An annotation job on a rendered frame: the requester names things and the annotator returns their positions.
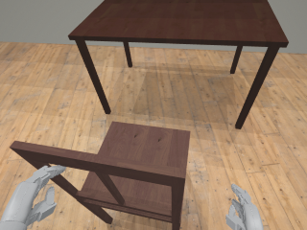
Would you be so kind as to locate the robot right hand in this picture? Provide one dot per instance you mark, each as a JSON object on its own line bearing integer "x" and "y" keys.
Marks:
{"x": 249, "y": 216}

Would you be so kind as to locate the chair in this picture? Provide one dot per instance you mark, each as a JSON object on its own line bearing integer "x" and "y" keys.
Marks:
{"x": 138, "y": 170}

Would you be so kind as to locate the left robot forearm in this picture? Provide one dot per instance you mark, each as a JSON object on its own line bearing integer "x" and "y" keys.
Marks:
{"x": 12, "y": 225}

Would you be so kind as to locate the robot left hand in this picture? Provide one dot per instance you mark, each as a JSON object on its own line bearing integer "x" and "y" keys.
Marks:
{"x": 19, "y": 207}

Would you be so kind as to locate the table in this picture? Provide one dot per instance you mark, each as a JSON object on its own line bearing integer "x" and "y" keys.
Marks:
{"x": 250, "y": 23}

